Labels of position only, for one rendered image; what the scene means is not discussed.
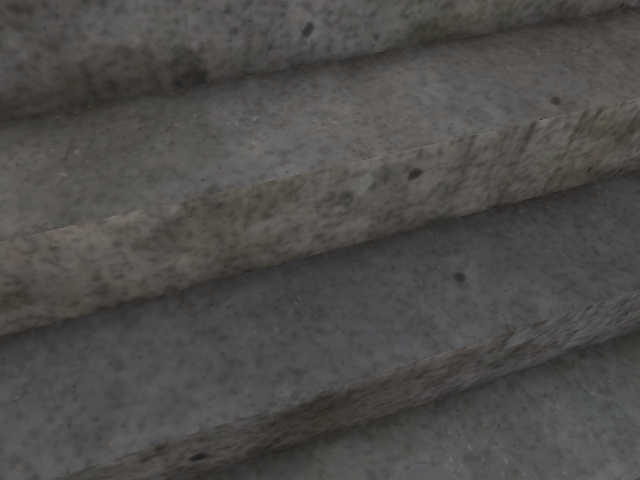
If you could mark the right robot shin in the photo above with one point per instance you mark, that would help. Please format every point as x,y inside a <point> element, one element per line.
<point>420,465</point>

